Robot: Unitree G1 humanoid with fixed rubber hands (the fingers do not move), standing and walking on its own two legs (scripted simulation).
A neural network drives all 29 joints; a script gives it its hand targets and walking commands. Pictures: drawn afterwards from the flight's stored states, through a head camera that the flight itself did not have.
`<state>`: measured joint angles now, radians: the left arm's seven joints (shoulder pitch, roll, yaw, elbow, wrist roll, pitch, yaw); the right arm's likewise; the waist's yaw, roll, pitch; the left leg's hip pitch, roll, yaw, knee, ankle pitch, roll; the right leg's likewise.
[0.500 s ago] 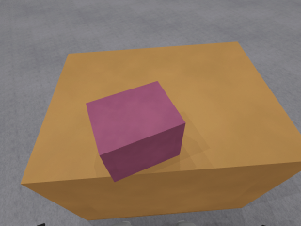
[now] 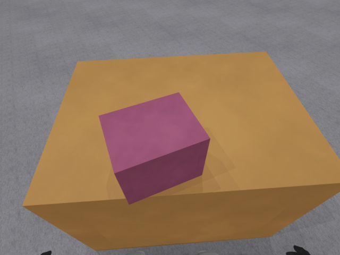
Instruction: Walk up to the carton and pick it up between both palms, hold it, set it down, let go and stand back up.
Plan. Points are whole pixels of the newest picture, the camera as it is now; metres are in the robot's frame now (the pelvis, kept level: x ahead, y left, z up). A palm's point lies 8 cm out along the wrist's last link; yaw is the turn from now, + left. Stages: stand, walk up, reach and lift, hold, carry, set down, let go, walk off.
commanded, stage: walk up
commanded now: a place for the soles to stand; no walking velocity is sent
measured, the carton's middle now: (154, 147) +0.38 +0.05 +0.01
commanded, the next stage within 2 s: reach and lift in 2.00 s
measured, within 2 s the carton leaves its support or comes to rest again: neither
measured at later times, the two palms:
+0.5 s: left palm out of the picture +0.07 +0.34 -0.08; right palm out of the picture +0.07 -0.29 -0.11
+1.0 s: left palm out of the picture +0.08 +0.34 -0.08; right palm out of the picture +0.07 -0.29 -0.10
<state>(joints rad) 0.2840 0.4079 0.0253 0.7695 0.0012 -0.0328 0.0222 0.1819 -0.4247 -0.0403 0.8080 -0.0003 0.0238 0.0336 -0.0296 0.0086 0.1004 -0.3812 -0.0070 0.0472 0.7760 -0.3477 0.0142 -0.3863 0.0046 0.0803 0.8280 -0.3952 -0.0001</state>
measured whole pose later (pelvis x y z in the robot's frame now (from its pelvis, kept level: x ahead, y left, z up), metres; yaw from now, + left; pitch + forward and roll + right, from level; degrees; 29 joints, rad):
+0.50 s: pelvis -0.01 +0.02 +0.00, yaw +1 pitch -3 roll +0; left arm 0.28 0.41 0.03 0.77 0.00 -0.03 0.02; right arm 0.21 -0.43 -0.04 0.81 0.00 0.03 0.04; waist -0.03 0.05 0.13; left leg -0.34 -0.01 0.05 0.80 -0.36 0.03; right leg -0.39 -0.03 0.07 0.81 -0.37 0.02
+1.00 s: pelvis -0.01 +0.02 +0.00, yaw +1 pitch -2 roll +0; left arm 0.28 0.41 0.03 0.77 0.00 -0.03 0.03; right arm 0.22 -0.42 -0.04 0.81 0.00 0.02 0.04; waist -0.03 0.03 0.10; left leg -0.35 0.00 0.05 0.78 -0.39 0.03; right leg -0.39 -0.03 0.07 0.78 -0.36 0.02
